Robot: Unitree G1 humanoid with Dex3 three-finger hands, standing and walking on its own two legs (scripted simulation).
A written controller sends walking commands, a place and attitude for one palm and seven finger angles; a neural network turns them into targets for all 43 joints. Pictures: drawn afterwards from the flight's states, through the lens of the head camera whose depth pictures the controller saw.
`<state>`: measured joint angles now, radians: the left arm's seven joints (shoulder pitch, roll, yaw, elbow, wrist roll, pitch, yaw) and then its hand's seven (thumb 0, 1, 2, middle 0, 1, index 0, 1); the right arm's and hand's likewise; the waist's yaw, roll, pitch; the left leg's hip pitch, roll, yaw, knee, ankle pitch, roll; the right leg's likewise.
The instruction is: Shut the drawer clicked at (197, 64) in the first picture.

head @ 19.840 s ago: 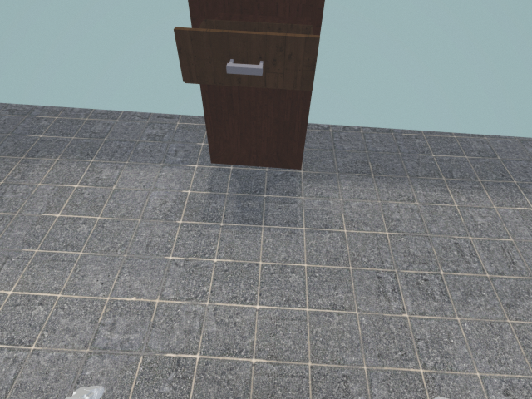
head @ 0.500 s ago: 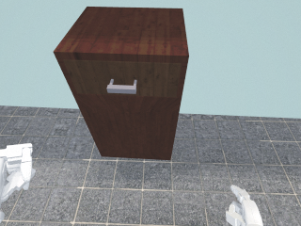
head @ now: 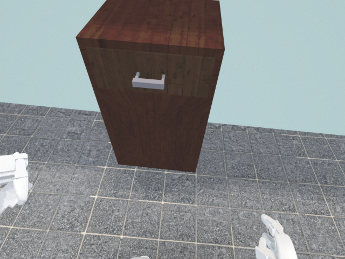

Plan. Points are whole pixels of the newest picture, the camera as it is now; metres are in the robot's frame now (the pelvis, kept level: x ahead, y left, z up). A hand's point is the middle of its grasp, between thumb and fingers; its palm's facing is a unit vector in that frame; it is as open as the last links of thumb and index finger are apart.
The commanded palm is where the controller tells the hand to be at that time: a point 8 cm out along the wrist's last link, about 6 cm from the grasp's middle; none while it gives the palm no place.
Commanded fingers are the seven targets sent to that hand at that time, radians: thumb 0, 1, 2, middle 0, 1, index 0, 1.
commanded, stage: step back with the hand held close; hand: left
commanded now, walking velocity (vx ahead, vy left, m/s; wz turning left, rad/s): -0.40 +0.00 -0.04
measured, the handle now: (149, 79) +0.71 +0.12 -0.02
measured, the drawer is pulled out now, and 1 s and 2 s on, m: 0.00 0.00 0.00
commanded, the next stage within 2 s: stop stepping back and stand still in 0.70 s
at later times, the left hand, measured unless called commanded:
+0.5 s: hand (9, 227) +0.14 +0.23 +0.18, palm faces +0.36 -0.81 -0.46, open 3.3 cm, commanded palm +0.08 +0.26 +0.19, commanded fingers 0.00 0.90 0.90 -1.40 -1.60 -1.40 -1.60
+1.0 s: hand out of the picture +0.07 +0.27 +0.18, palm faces +0.30 -0.83 -0.47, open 3.3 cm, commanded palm +0.00 +0.31 +0.19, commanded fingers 0.00 0.90 0.90 -1.40 -1.60 -1.40 -1.60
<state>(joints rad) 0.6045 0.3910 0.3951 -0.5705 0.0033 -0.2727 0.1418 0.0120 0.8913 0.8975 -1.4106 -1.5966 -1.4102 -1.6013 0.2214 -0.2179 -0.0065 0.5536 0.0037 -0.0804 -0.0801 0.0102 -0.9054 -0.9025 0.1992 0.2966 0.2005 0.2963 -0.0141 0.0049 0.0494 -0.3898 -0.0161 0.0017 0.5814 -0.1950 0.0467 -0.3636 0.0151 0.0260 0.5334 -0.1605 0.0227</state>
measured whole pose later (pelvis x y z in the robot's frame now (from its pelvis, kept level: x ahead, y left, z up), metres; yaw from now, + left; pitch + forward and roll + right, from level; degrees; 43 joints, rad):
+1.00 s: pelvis -0.13 +0.03 +0.01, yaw -1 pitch +1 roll -4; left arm 0.63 0.46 0.43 -0.64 -0.06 -0.25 0.12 0.01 0.89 0.90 -1.41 -1.60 -1.41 -1.60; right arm 0.21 -0.17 -0.01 0.58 -0.02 -0.13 -0.05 0.01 -0.91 -0.90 0.20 0.30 0.20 0.30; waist -0.02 -0.02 0.04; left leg -0.48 0.02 0.03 0.33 -0.07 0.02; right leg -0.18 0.12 -0.05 0.55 -0.53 -0.03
